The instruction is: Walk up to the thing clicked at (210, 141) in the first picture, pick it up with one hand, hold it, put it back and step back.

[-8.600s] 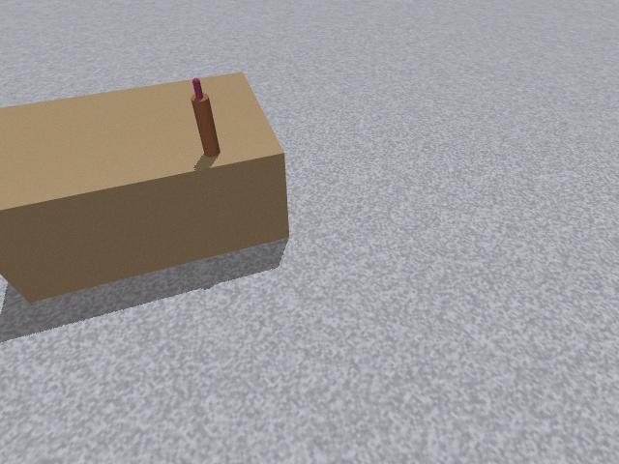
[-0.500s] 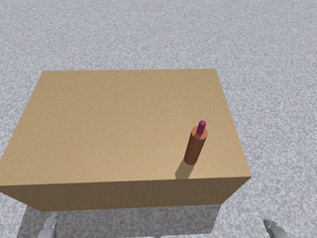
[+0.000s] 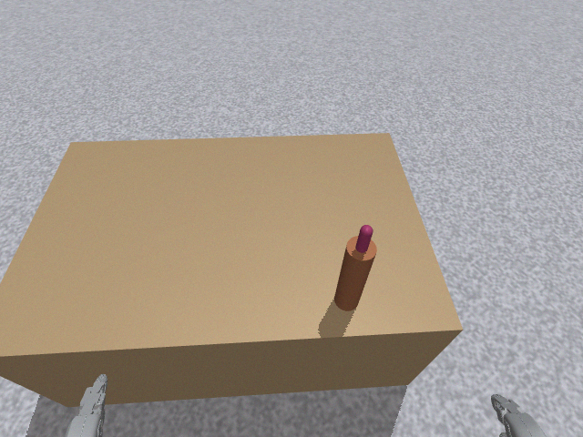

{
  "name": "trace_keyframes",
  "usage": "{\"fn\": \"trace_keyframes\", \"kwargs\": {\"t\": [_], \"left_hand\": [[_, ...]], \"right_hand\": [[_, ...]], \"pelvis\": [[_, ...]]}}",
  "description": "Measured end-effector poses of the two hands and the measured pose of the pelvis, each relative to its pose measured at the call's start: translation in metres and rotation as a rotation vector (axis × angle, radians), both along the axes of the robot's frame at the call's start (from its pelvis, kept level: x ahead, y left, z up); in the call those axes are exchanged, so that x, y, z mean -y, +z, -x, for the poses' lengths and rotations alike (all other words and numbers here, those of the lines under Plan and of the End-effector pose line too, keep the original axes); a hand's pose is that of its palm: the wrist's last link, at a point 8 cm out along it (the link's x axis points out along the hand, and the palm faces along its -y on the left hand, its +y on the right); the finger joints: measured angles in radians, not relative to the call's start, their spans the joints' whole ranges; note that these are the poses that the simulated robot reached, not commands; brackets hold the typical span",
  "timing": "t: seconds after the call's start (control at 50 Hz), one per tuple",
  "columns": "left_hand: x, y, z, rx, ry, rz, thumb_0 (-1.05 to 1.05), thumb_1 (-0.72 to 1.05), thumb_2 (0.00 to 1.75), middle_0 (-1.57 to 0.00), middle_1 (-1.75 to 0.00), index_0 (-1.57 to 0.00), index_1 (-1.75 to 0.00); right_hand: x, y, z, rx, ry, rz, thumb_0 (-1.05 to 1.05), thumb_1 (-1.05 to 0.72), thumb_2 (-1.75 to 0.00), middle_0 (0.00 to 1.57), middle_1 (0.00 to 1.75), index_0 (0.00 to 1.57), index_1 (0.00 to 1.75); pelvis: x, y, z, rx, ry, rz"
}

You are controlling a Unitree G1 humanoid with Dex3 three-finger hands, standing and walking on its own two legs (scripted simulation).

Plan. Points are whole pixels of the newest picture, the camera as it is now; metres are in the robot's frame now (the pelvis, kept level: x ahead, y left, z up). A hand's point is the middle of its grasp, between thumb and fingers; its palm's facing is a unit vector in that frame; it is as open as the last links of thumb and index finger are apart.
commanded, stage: go down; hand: right
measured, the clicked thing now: (355, 268) +0.47 -0.12 -0.15
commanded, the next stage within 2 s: approach in 1.96 s
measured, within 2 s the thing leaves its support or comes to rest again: neither
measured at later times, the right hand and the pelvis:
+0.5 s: hand (502, 389) +0.22 -0.27 -0.04, palm faces +0.13 +0.95 -0.29, open 17.5 cm; pelvis -0.01 +0.01 -0.01, yaw -1 degrees
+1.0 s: hand (521, 314) +0.29 -0.29 +0.02, palm faces +0.11 +0.98 -0.16, open 17.6 cm; pelvis -0.01 +0.00 +0.01, yaw +0 degrees
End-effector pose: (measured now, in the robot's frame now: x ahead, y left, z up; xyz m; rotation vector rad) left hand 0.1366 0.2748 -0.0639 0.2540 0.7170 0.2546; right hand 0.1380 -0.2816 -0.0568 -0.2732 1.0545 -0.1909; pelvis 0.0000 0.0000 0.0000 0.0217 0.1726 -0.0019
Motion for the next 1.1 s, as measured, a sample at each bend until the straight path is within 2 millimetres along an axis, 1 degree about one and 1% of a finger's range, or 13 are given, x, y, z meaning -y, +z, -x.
{"fn": "trace_keyframes", "kwargs": {"t": [0.1,0.26,0.32,0.38,0.46,0.58,0.64,0.7,0.8,0.96,1.02,1.1], "left_hand": [[-0.001,0.001,0.002,0.008,-0.002,-0.014,-0.01,-0.53,0.04,-0.06,-0.06,-0.06,-0.06],[0.004,0.007,-0.004,0.07,-0.008,-0.01,-0.01,-0.54,0.05,-0.06,-0.06,-0.06,-0.06],[0.007,0.01,-0.005,0.096,-0.019,-0.005,-0.01,-0.53,0.05,-0.06,-0.06,-0.06,-0.06],[0.014,0.016,-0.006,0.124,-0.036,-0.002,-0.01,-0.53,0.04,-0.06,-0.06,-0.06,-0.06],[0.019,0.024,-0.004,0.158,-0.054,-0.007,-0.01,-0.53,0.04,-0.06,-0.06,-0.06,-0.06],[0.021,0.022,0.008,0.143,-0.045,-0.008,-0.01,-0.53,0.04,-0.06,-0.06,-0.07,-0.06],[0.023,0.02,0.018,0.13,-0.04,0.003,-0.01,-0.53,0.05,-0.06,-0.06,-0.07,-0.06],[0.026,0.013,0.025,0.096,-0.034,0.022,-0.01,-0.53,0.05,-0.06,-0.06,-0.06,-0.06],[0.03,0.009,0.026,0.074,-0.032,0.037,-0.01,-0.54,0.06,-0.06,-0.06,-0.06,-0.06],[0.034,0.02,0.017,0.085,-0.072,0.022,-0.01,-0.55,0.07,-0.06,-0.06,-0.06,-0.06],[0.03,0.018,0.017,0.069,-0.068,0.01,-0.01,-0.55,0.07,-0.06,-0.06,-0.06,-0.06],[0.022,0.012,0.021,0.033,-0.051,-0.002,-0.01,-0.55,0.07,-0.06,-0.06,-0.06,-0.06]], "right_hand": [[0.002,0.004,-0.002,0.035,-0.006,0.008,0.0,0.58,-0.01,0.05,0.05,0.06,0.05],[0.007,0.014,0.001,0.071,-0.004,0.013,0.0,0.58,-0.01,0.06,0.05,0.06,0.05],[0.008,0.017,-0.002,0.092,-0.012,0.006,0.0,0.58,-0.01,0.06,0.05,0.06,0.05],[0.013,0.024,-0.013,0.153,-0.012,0.007,-0.01,0.58,-0.01,0.06,0.05,0.06,0.05],[0.023,0.04,-0.039,0.269,-0.008,0.006,-0.01,0.56,-0.01,0.07,0.05,0.07,0.05],[0.041,0.067,-0.087,0.387,0.018,-0.007,-0.01,0.56,-0.01,0.07,0.05,0.07,0.05],[0.045,0.076,-0.105,0.404,0.035,-0.04,-0.01,0.56,-0.02,0.06,0.05,0.06,0.05],[0.047,0.082,-0.119,0.421,0.044,-0.075,-0.01,0.56,-0.02,0.06,0.05,0.06,0.05],[0.05,0.085,-0.128,0.424,0.056,-0.106,-0.01,0.56,-0.03,0.06,0.05,0.06,0.05],[0.059,0.092,-0.131,0.5,0.042,-0.12,-0.01,0.58,-0.03,0.05,0.05,0.06,0.05],[0.064,0.098,-0.135,0.534,0.041,-0.118,-0.01,0.59,-0.03,0.05,0.05,0.06,0.05],[0.067,0.108,-0.145,0.568,0.061,-0.107,-0.01,0.59,-0.03,0.05,0.05,0.05,0.05]], "pelvis": [[-0.002,-0.004,0.001,-0.007,0.0,0.0],[-0.004,-0.007,0.002,-0.01,-0.005,-0.001],[-0.005,-0.008,0.004,-0.006,-0.007,0.0],[-0.007,-0.008,0.007,0.003,-0.01,0.002],[-0.009,-0.008,0.011,0.015,-0.017,0.001],[-0.008,-0.006,0.016,0.021,-0.013,-0.003],[-0.005,-0.004,0.015,0.024,-0.006,-0.004],[-0.003,-0.002,0.016,0.026,0.003,-0.003],[0.001,0.001,0.016,0.03,0.015,-0.001],[0.001,0.005,0.015,0.038,0.01,0.001],[0.001,0.006,0.015,0.039,0.007,-0.002],[-0.001,0.006,0.017,0.037,0.007,-0.003]]}}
